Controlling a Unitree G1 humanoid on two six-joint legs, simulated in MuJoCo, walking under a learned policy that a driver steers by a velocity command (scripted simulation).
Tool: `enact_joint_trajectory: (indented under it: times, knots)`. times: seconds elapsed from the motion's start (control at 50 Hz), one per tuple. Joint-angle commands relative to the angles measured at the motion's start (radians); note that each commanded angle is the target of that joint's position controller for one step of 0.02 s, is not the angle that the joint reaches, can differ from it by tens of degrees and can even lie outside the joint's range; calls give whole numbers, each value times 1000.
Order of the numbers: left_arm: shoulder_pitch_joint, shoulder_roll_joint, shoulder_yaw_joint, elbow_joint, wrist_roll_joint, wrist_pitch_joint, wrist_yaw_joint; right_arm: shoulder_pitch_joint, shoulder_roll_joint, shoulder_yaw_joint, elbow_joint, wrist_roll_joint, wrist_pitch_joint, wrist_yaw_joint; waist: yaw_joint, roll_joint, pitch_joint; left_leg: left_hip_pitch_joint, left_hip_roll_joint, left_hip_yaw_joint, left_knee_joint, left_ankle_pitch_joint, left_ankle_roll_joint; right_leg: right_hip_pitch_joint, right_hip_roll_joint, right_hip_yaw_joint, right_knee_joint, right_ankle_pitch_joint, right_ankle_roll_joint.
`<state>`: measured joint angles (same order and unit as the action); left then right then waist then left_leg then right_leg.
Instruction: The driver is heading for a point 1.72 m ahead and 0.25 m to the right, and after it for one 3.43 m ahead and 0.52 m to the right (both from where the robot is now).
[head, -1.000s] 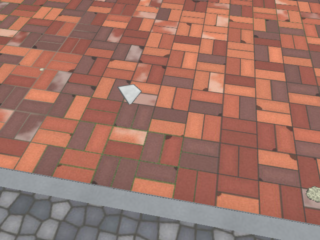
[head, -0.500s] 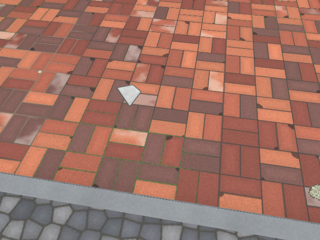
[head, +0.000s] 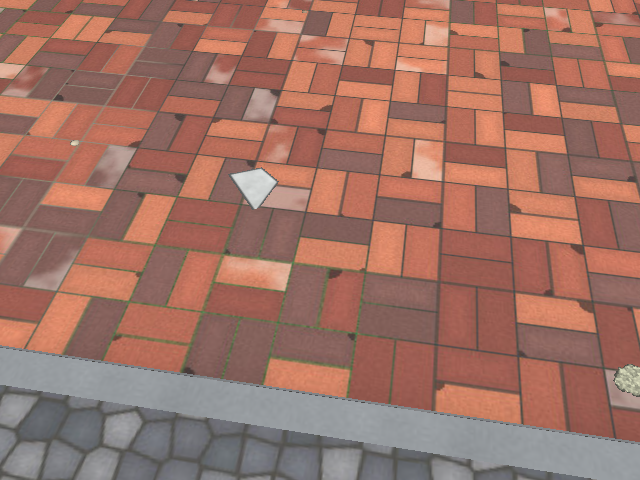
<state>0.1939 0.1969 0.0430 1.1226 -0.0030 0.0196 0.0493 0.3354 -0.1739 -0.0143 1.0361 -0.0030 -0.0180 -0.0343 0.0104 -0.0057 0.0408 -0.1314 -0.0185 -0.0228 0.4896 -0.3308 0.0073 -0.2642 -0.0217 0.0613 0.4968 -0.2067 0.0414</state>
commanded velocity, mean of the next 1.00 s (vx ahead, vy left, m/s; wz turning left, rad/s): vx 0.03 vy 0.00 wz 0.00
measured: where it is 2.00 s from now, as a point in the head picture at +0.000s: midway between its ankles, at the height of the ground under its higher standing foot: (343, 453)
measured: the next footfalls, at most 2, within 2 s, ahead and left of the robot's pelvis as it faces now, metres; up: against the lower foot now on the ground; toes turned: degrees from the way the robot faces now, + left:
left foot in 1.54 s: +0.46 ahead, +0.11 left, +0.00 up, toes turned +3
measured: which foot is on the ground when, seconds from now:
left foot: down 0.00-1.00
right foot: down 0.00-1.00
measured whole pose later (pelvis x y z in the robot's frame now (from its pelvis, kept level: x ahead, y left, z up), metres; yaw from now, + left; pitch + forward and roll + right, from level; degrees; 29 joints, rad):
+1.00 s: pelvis +0.03 -0.02 -0.01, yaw -1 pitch -1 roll +0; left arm 0.31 0.18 0.02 1.12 -0.02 -0.03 0.03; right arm 0.45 -0.18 -0.03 1.08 0.03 -0.03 -0.04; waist -0.02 0.02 -0.01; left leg -0.12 0.01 -0.03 0.53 -0.41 0.02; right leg -0.32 0.00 -0.02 0.72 -0.41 -0.04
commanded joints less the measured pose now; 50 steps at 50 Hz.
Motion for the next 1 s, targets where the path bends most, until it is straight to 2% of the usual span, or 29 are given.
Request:
enact_joint_trajectory:
  times: [0.02, 0.36, 0.82, 0.84, 0.86, 0.88, 0.9, 0.94, 0.96, 0.98, 1.0]
  knots:
    - [28, 95, 11, -18, 0, -6, 3, 75, -88, -13, -6, 1, -5, -2, -1, 10, 24, -146, 28, -20, -126, 117, 10, 95, 0, -12, -51, 122, -33]
    - [66, 80, -2, -7, -2, -7, 4, 110, -74, -4, 34, 3, -3, -3, -6, 8, 31, -146, 24, -9, -124, 117, 8, 84, 5, -15, -50, 122, -37]
    - [101, 69, -10, -14, -3, -9, 4, 146, -61, 2, 50, 5, -3, -5, -9, 8, 37, -151, 23, 0, -115, 114, 4, 77, 9, -16, -43, 126, -41]
    - [118, 56, -14, -5, -2, -8, 4, 166, -51, 4, 61, 5, -2, -6, -9, 14, 13, -143, 16, 6, -126, 13, 8, 88, 23, -32, -40, 30, -41]
    - [120, 56, -12, -3, -6, -7, 5, 171, -64, -1, 63, 10, 1, -9, -11, 29, 29, -158, 14, -1, -136, -138, 24, 65, 50, -58, -12, -117, -44]
    - [121, 64, -8, -5, -11, -9, 6, 159, -94, -10, 51, 16, 4, -14, -14, 59, 59, -180, 29, -35, -150, -305, 53, 14, 78, -87, 30, -281, -52]
    - [103, 66, -7, -17, -11, -17, 4, 161, -115, -17, 40, 21, 2, -16, -24, 82, 101, -201, 70, -95, -186, -437, 86, -55, 83, -96, 68, -362, -61]
    - [46, 29, -14, -52, -15, -52, -12, 196, -175, -38, 33, 34, -14, -14, -52, 180, 158, -167, 228, -308, -295, -547, 175, -179, 74, -128, 231, -256, -65]
    - [26, 24, -16, -67, -17, -71, -21, 183, -196, -48, 25, 37, -22, -13, -53, 198, 189, -182, 304, -400, -329, -527, 219, -211, 31, -103, 301, -209, -78]
    - [27, 23, -16, -76, -23, -89, -31, 153, -187, -47, 12, 33, -31, -10, -36, 192, 209, -183, 328, -421, -329, -470, 232, -227, 4, -88, 305, -218, -95]
    - [50, 23, -15, -77, -31, -103, -38, 116, -172, -44, -2, 34, -36, -5, -10, 183, 211, -182, 311, -379, -303, -399, 215, -193, -4, -92, 227, -245, -112]
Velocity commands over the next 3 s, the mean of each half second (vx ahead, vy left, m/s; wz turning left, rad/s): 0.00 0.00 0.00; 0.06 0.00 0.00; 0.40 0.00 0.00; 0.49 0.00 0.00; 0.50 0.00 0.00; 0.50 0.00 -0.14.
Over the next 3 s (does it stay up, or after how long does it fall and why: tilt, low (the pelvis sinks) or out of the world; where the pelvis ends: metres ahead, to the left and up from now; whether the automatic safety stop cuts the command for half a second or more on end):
stays up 1.12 -0.01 -0.04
